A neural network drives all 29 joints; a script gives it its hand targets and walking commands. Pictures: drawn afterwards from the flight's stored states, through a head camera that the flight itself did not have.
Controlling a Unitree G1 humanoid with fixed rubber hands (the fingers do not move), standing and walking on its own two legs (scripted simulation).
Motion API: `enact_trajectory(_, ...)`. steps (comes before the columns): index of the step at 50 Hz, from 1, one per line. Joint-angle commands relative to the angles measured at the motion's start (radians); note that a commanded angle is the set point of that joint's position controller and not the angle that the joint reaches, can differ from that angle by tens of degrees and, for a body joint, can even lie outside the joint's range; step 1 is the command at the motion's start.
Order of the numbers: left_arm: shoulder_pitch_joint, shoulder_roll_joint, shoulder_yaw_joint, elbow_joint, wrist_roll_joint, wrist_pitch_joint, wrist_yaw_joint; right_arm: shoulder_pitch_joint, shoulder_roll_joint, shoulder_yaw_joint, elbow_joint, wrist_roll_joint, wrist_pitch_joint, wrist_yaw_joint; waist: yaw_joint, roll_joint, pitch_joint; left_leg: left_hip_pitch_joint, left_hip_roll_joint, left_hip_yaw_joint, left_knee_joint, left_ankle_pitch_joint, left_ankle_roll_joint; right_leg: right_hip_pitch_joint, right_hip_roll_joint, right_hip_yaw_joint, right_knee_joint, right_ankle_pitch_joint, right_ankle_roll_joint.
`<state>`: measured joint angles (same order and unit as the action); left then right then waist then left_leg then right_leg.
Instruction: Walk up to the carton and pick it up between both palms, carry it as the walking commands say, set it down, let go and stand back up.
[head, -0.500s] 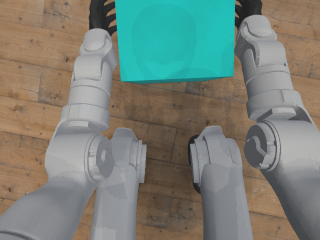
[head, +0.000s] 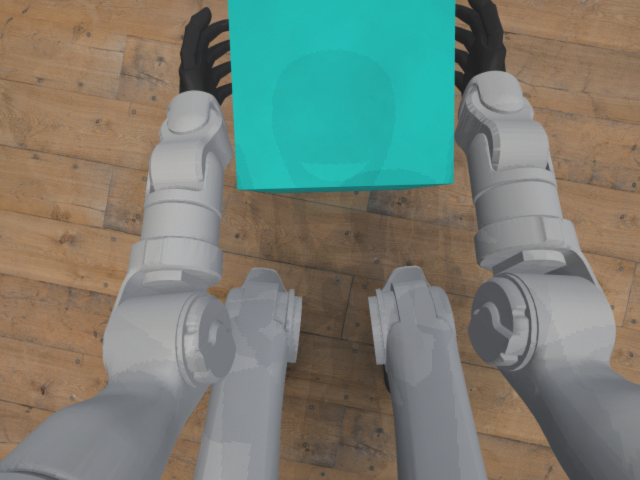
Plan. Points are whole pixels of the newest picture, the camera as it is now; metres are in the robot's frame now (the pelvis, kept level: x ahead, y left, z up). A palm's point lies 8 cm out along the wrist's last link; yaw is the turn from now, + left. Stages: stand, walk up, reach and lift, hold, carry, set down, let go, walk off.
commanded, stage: reach and lift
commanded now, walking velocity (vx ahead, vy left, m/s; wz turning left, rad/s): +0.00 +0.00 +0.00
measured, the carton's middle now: (338, 102) +0.52 -0.02 -0.18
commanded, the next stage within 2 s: none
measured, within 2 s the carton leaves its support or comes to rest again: neither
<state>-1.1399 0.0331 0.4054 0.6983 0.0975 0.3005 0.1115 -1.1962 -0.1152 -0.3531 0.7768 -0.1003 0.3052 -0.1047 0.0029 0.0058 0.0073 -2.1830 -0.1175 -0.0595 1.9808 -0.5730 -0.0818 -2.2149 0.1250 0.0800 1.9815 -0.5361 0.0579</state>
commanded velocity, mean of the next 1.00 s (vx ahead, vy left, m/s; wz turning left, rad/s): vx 0.00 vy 0.00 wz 0.00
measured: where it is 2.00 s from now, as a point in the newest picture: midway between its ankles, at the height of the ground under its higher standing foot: (331, 363)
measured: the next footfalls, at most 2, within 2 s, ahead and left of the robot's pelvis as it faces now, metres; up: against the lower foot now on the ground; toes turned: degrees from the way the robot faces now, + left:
none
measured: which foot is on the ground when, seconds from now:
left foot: down 0.00-1.00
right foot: down 0.00-1.00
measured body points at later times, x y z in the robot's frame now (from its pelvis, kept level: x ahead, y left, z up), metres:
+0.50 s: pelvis +0.00 +0.00 +0.05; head +0.28 -0.01 +0.40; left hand +0.51 +0.13 -0.04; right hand +0.51 -0.16 -0.04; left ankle +0.10 +0.13 -0.39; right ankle +0.11 -0.12 -0.39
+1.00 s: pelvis +0.01 +0.00 +0.11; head +0.25 -0.02 +0.49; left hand +0.49 +0.13 +0.04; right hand +0.49 -0.16 +0.04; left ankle +0.10 +0.13 -0.39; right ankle +0.11 -0.12 -0.39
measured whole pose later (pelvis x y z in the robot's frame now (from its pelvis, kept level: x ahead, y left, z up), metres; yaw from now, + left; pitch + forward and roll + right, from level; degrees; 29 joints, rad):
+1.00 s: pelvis +0.01 +0.00 +0.11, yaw -1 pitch +39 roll +1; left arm -0.92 -0.05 0.44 0.68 0.17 0.32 0.08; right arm -0.97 -0.01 -0.41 0.75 -0.19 0.32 -0.08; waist 0.01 0.00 -0.15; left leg -1.79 -0.13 -0.10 1.63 -0.53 -0.07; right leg -1.81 0.14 0.11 1.63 -0.50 0.05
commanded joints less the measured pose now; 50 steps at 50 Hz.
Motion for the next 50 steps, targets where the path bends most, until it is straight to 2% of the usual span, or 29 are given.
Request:
enact_trajectory(1, -0.730, -1.002, -0.530, -0.071, -0.117, -0.027, -0.234, -0.626, 1.096, 0.485, -0.057, 0.121, -0.013, 0.248, 0.011, -0.056, -1.260, 0.599, -0.063, 0.163, -0.180, 0.331, 0.038, 0.758, 0.047, -0.152, -0.194, 0.354, -0.023)
enact_trajectory(14, -0.687, -1.043, -0.472, -0.030, -0.064, -0.014, -0.241, -0.576, 1.105, 0.409, -0.007, 0.061, -0.004, 0.258, 0.001, -0.029, -1.186, 0.652, -0.066, 0.153, -0.284, 0.271, 0.036, 0.760, 0.053, -0.152, -0.290, 0.278, -0.033)
enact_trajectory(29, -0.619, -1.097, -0.513, -0.047, -0.076, -0.001, -0.240, -0.516, 1.167, 0.457, -0.038, 0.074, 0.008, 0.260, 0.010, -0.039, -1.226, 0.753, -0.071, 0.143, -0.368, 0.292, 0.033, 0.879, 0.058, -0.145, -0.379, 0.301, -0.031)
enact_trajectory(50, -0.490, -1.125, -0.501, -0.024, -0.055, -0.007, -0.255, -0.394, 1.222, 0.449, -0.013, 0.049, -0.001, 0.251, 0.016, -0.049, -1.136, 0.864, -0.071, 0.125, -0.524, 0.271, 0.037, 1.038, 0.058, -0.117, -0.545, 0.286, -0.024)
